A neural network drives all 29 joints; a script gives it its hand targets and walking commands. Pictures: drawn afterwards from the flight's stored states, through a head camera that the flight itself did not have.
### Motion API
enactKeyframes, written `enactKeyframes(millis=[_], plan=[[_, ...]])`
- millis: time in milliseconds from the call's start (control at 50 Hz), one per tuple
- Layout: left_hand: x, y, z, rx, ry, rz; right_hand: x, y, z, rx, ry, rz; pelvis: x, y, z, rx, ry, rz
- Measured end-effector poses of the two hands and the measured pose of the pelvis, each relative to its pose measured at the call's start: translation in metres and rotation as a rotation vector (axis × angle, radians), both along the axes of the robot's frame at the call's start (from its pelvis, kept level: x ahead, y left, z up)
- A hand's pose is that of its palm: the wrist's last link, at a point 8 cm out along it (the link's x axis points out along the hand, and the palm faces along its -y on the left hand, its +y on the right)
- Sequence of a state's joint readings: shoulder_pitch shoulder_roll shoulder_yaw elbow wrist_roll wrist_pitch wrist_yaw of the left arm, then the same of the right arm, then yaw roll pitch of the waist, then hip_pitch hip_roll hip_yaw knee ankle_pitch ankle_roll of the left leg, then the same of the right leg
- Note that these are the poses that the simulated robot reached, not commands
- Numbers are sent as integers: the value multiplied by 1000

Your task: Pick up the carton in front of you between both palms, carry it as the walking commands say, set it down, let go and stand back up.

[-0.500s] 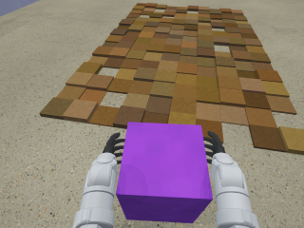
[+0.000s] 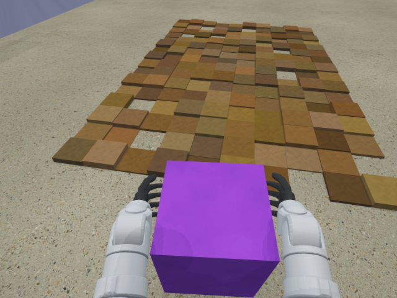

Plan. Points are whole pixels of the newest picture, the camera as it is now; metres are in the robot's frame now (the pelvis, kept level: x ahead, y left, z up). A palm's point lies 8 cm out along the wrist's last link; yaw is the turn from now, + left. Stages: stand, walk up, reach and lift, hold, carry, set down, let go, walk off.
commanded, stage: hold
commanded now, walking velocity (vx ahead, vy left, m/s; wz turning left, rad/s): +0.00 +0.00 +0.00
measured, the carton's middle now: (211, 231) +0.28 +0.00 -0.03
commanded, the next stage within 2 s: carry in 0.90 s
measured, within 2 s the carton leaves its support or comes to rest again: neither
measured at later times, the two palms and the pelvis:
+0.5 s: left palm (141, 206) +0.29 +0.15 +0.05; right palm (285, 206) +0.29 -0.15 +0.06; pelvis +0.00 +0.00 +0.00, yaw +0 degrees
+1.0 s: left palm (143, 203) +0.29 +0.14 +0.05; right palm (286, 204) +0.30 -0.15 +0.05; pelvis +0.01 +0.00 +0.00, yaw -1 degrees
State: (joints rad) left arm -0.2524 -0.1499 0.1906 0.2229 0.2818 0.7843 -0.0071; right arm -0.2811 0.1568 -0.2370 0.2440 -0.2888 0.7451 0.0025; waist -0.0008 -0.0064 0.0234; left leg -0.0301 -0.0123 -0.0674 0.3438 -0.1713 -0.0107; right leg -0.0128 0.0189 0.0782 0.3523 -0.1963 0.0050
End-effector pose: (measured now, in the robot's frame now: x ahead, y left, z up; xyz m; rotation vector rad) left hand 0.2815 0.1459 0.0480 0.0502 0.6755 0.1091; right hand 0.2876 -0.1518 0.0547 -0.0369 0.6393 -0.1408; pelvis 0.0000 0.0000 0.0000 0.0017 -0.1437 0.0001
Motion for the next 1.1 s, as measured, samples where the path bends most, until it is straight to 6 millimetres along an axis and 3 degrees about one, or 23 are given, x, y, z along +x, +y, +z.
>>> enactKeyframes(millis=[260,900,1020,1100], plan=[[0,2,1,-16,-5,12,-1,2,1,13,-6,-11,-9,2,-2,0,-5,-1],[2,0,-1,3,4,2,3,0,-1,-1,4,3,2,0,-1,1,17,-2],[12,-3,5,-4,-18,7,10,-4,2,17,-19,-11,10,-2,-4,8,117,-28],[28,-16,14,-16,-50,6,21,-17,8,40,-50,-33,25,-11,-8,-3,159,-39]])
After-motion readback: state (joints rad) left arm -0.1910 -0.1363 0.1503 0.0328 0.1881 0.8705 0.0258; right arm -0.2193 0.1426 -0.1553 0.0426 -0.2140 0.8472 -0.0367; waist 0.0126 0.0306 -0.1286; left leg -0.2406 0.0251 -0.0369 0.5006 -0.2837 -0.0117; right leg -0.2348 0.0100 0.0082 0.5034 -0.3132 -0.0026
